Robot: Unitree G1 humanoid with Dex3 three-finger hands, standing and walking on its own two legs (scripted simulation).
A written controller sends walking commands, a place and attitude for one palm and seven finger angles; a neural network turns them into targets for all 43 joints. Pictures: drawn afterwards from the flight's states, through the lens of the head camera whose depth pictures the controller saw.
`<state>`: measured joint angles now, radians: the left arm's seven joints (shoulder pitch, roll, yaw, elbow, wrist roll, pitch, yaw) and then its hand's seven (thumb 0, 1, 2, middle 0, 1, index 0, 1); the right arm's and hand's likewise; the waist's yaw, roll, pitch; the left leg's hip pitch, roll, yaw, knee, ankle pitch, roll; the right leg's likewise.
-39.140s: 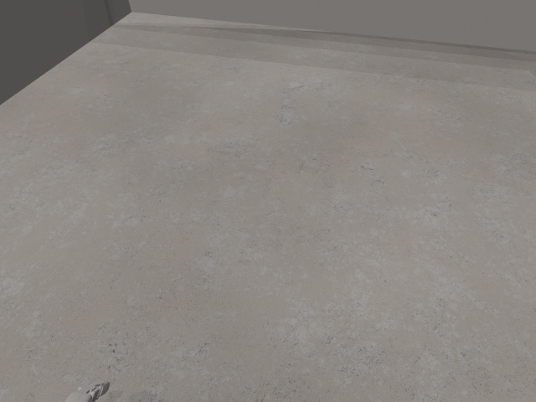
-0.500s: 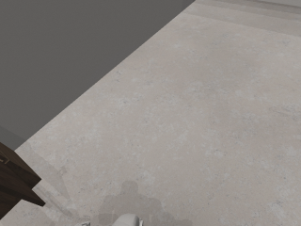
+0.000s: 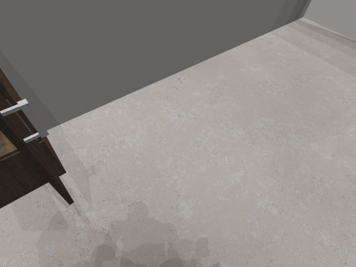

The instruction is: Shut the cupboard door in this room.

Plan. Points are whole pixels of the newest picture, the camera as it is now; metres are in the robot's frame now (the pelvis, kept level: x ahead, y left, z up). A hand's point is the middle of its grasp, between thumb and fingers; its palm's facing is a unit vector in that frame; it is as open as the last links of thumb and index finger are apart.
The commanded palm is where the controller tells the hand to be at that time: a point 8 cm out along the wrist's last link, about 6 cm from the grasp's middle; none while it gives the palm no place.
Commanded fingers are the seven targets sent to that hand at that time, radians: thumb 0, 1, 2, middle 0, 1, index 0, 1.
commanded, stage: stand and wait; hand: left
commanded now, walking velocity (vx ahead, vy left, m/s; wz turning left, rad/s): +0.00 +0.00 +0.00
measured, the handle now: (26, 123) +0.42 +0.44 +0.02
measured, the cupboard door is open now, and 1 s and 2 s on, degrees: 92 92 92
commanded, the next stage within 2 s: turn or walk to find it in 0.18 s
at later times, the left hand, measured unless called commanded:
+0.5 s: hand out of the picture +0.03 +0.15 -0.16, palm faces +0.18 -0.95 -0.26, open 7.3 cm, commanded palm none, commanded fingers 0.00 0.90 0.90 -0.20 -0.30 -0.20 -0.30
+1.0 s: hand out of the picture -0.01 +0.22 -0.16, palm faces +0.41 -0.87 -0.26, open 7.4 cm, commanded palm none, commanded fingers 0.00 0.90 0.90 -0.20 -0.30 -0.20 -0.30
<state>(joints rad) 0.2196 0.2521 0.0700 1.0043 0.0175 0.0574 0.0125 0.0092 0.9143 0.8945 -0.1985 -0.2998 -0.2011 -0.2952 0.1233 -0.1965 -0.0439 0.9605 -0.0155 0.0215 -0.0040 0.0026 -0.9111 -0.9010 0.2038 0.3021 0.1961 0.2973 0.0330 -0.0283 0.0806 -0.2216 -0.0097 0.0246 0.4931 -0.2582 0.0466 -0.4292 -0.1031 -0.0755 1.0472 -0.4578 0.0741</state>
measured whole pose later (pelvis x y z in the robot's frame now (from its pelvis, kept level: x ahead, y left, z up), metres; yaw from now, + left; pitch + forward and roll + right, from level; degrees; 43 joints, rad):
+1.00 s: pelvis -0.01 -0.01 +0.00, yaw +23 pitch +1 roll +0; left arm 0.14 0.24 0.07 0.95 0.01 0.05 0.01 0.01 0.91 0.89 -0.20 -0.30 -0.20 -0.30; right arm 0.17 -0.20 -0.06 0.96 -0.02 0.03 0.00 0.00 -0.91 -0.90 0.21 0.30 0.20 0.30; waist 0.00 0.00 0.07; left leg -0.24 -0.02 -0.04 0.47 -0.24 0.01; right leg -0.42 -0.08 -0.04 0.90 -0.44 0.09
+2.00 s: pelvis +0.00 -0.01 +0.00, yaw +36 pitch -2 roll +1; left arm 0.25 0.15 0.00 1.12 0.02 -0.01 0.03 0.01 0.92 0.89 -0.20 -0.30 -0.20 -0.30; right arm 0.21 -0.19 -0.04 1.11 -0.01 0.01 -0.02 -0.01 -0.94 -0.90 0.20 0.30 0.20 0.30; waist 0.00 0.02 0.04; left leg -0.12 0.01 0.06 0.44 -0.29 0.00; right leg -0.18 -0.07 -0.08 0.50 -0.28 0.02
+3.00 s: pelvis +0.01 -0.05 -0.02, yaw +23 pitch +0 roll +1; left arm 0.23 0.20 0.08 0.99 0.02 0.01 0.01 0.00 0.91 0.89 -0.20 -0.30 -0.20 -0.30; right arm 0.14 -0.21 -0.09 1.01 -0.01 0.06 -0.02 0.01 -0.91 -0.90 0.20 0.30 0.20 0.30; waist 0.04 0.06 0.12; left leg -0.37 0.10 0.08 1.03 -0.54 -0.05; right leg -0.34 0.01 -0.08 0.71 -0.37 -0.07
